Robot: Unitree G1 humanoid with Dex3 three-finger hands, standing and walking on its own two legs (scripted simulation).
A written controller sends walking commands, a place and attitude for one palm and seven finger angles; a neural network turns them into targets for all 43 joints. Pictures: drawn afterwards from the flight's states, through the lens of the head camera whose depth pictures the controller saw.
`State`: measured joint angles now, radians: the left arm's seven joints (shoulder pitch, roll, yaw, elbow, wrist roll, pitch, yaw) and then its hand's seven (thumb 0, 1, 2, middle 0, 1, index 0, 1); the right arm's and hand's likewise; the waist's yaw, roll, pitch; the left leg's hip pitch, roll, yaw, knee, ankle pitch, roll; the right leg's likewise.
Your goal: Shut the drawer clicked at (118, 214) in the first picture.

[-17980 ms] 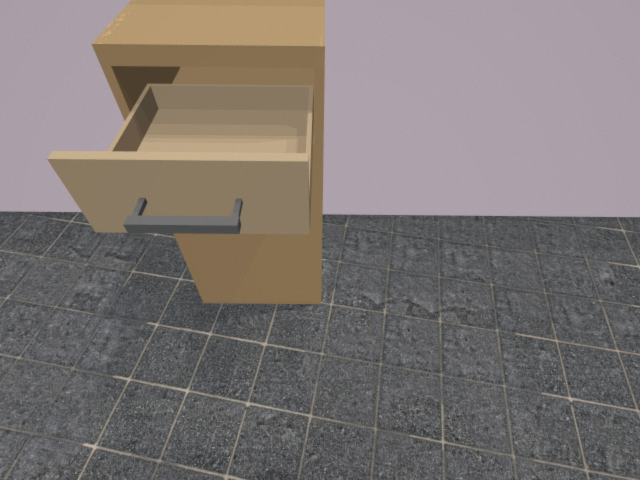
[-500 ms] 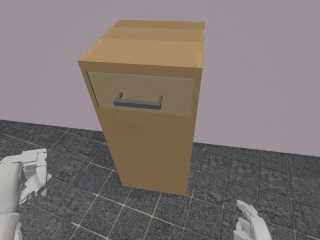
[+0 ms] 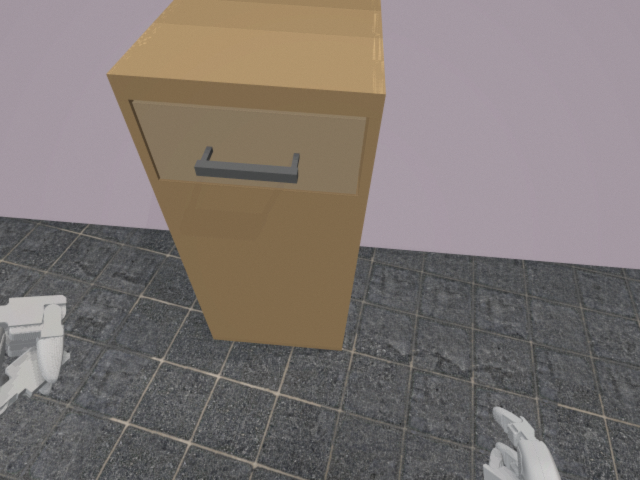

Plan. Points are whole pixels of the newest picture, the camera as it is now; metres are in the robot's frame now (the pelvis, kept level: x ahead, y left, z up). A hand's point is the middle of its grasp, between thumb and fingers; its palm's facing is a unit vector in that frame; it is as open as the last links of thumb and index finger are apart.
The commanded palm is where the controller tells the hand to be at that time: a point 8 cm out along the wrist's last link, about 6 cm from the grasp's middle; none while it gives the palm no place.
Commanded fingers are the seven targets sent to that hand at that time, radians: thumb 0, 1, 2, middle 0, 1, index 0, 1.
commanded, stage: step back with the hand held close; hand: left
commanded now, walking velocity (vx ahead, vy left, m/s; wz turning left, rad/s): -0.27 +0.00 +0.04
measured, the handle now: (249, 163) +0.60 +0.16 +0.04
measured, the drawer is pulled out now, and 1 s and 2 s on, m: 0.00 0.00 0.00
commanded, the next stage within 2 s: stop stepping back and stand still in 0.88 s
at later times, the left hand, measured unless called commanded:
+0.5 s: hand out of the picture +0.15 +0.26 +0.17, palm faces +0.34 -0.79 -0.50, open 3.3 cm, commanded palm +0.07 +0.30 +0.18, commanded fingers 0.00 0.90 0.90 -1.40 -1.60 -1.40 -1.60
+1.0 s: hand out of the picture +0.03 +0.20 +0.20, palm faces +0.26 -0.79 -0.55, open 3.2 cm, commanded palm -0.01 +0.24 +0.18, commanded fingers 0.00 0.90 0.90 -1.40 -1.60 -1.40 -1.60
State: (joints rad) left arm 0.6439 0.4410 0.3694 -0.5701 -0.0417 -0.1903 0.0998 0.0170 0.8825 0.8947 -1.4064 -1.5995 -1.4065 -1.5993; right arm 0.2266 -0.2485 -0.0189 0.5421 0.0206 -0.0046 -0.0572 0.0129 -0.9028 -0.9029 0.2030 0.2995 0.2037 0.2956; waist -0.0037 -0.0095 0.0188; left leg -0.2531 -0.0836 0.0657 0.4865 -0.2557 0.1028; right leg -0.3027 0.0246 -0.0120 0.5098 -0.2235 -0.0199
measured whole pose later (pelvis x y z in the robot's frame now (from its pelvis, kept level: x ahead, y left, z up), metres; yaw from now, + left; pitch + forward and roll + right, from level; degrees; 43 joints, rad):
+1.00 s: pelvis -0.15 -0.03 +0.01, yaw -3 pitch +5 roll +2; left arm 0.71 0.52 0.48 -0.67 -0.11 -0.26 0.08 0.01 0.88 0.89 -1.41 -1.60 -1.41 -1.60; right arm 0.17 -0.18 0.00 0.62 0.01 -0.04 -0.02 0.01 -0.90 -0.90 0.21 0.30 0.21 0.30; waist 0.04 -0.08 -0.04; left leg -0.61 -0.05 0.03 0.92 -0.37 -0.02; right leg -0.19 0.00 -0.01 0.40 -0.30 -0.05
